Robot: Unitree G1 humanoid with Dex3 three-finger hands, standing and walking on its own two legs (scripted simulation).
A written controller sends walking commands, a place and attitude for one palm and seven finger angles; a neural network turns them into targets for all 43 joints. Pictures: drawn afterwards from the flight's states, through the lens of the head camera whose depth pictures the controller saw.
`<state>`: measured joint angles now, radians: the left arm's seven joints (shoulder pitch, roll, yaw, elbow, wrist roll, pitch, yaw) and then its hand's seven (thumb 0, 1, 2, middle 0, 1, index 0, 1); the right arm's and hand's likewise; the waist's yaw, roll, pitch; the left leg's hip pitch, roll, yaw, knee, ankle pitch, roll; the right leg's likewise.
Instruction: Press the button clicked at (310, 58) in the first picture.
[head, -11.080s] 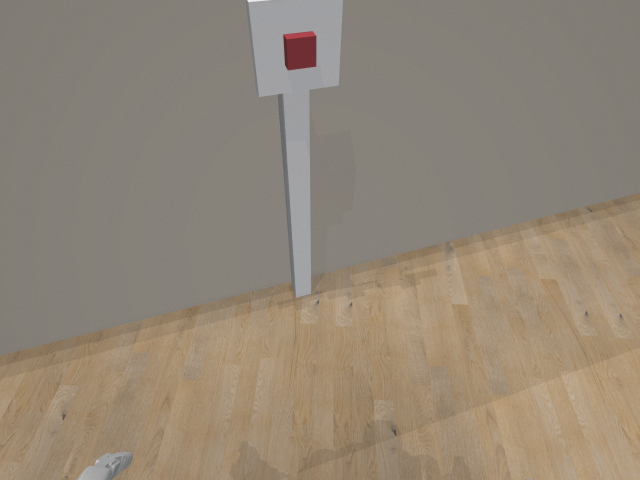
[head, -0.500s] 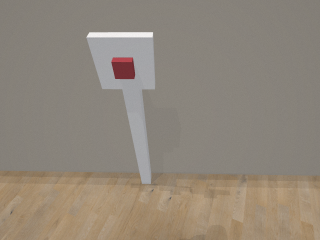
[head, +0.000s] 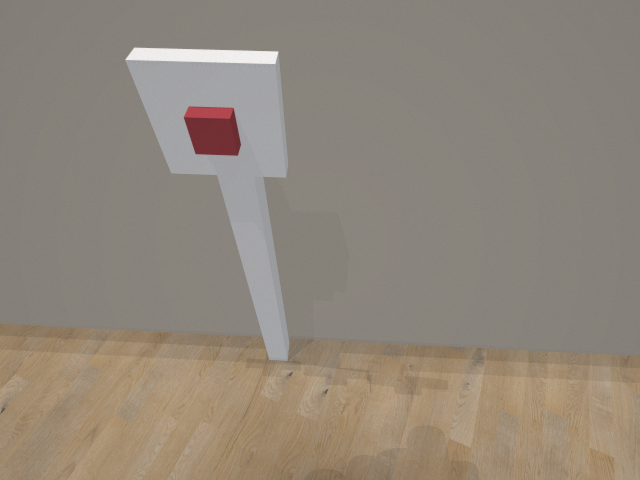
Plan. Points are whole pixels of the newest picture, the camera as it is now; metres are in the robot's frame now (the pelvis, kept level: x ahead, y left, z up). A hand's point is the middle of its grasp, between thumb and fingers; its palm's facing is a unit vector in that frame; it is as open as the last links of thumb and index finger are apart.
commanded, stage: come to a stop and stand still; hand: left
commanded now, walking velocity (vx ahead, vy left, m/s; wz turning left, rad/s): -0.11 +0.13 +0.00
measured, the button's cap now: (214, 130) +0.50 +0.18 +0.16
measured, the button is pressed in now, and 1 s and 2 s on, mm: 0 0 0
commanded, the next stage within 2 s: look again from close up in 1.10 s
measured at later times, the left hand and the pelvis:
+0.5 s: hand out of the picture +0.03 +0.23 -0.16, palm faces +0.02 -0.96 -0.27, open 7.4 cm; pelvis -0.03 +0.03 +0.00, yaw +0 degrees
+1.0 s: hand out of the picture -0.03 +0.31 -0.16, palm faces -0.03 -0.95 -0.30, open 7.4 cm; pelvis -0.07 +0.08 +0.01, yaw -1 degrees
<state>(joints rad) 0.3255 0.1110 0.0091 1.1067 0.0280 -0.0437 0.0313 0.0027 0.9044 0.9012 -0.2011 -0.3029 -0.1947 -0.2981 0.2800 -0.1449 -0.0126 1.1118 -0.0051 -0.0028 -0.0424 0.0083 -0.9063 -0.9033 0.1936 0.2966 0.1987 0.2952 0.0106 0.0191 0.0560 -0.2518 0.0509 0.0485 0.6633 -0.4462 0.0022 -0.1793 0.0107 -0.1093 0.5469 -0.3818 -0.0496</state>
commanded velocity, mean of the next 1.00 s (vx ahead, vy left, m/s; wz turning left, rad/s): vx -0.01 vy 0.01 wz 0.00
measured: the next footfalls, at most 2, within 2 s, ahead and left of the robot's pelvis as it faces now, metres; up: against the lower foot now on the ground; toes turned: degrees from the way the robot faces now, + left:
none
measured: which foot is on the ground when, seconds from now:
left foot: down 0.00-1.00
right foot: down 0.00-1.00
